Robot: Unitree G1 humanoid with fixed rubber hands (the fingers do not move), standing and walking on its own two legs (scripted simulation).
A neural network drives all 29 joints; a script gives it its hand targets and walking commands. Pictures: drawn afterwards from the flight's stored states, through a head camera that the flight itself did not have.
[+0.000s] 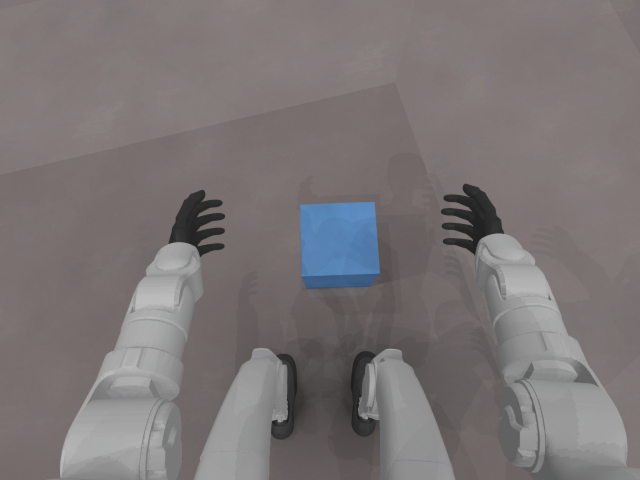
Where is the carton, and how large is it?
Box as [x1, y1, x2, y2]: [300, 202, 379, 288]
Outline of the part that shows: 374,202 300,205 301,269 302,278 306,288 369,286 379,273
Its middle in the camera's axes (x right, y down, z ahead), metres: +0.05 +0.03 +1.00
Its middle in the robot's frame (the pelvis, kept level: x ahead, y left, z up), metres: +0.49 -0.02 -0.57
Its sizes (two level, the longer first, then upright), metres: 0.178 0.173 0.217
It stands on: the floor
